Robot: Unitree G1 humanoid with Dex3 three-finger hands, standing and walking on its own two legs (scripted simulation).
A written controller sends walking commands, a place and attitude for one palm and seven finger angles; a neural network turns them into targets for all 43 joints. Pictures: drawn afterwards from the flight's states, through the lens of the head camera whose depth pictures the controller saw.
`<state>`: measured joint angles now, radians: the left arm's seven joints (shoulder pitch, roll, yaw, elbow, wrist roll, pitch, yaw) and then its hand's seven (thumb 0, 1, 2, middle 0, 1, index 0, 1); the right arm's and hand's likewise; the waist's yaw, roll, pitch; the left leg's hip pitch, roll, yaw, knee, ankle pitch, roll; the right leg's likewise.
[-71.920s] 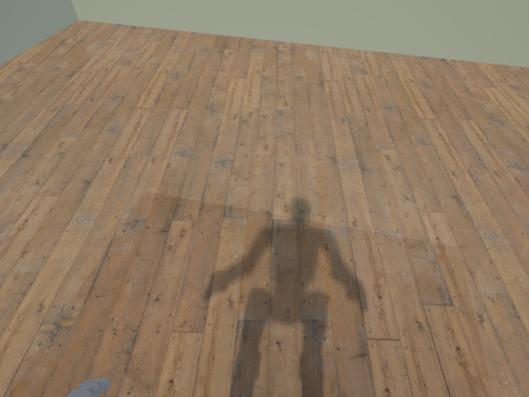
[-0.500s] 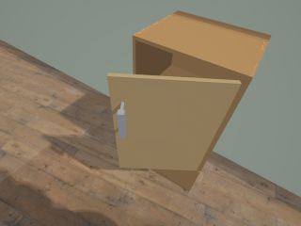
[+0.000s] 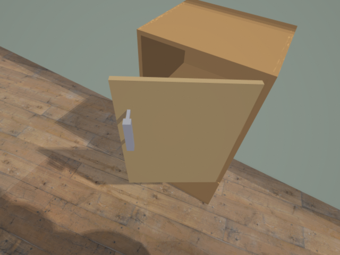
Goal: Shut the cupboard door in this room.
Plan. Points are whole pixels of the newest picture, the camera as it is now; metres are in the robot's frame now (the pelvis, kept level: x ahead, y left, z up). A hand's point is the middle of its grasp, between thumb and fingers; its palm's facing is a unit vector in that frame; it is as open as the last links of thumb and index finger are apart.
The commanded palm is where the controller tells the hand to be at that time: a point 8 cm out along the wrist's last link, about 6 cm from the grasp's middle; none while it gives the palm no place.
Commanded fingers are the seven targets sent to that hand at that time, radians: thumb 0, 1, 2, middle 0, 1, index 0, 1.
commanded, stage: shuffle to correct the standing spot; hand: left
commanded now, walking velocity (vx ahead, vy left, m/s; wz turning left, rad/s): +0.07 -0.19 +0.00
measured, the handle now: (129, 130) +0.47 +0.15 -0.03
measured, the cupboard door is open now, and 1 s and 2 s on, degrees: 32 32 32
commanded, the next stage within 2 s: come to a stop and stand still in 0.10 s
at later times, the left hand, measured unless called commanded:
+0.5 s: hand out of the picture +0.02 +0.10 -0.19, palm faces +0.09 -0.99 -0.11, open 7.3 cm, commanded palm none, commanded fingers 0.00 0.90 0.90 -0.20 -0.30 -0.20 -0.30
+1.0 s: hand out of the picture -0.03 +0.13 -0.18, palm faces +0.07 -0.98 -0.16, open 7.4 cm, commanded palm none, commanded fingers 0.00 0.90 0.90 -0.20 -0.30 -0.20 -0.30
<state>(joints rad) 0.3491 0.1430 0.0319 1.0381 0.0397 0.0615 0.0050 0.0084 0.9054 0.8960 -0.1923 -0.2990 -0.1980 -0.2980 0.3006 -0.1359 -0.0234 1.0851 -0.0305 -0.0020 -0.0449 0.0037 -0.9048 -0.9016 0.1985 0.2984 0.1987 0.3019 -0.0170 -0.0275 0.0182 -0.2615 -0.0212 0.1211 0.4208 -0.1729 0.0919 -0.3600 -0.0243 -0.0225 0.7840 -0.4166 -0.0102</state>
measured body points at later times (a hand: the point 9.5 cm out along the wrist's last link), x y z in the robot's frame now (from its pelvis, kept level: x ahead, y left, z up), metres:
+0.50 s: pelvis +0.03 -0.05 -0.01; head +0.03 -0.02 +0.44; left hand +0.01 +0.15 -0.18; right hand +0.07 -0.29 -0.15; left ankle +0.06 +0.01 -0.74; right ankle +0.01 -0.17 -0.74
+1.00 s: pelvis -0.01 -0.04 +0.00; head +0.00 -0.02 +0.45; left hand -0.04 +0.18 -0.17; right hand +0.03 -0.27 -0.15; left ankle +0.06 +0.02 -0.74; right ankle +0.01 -0.17 -0.74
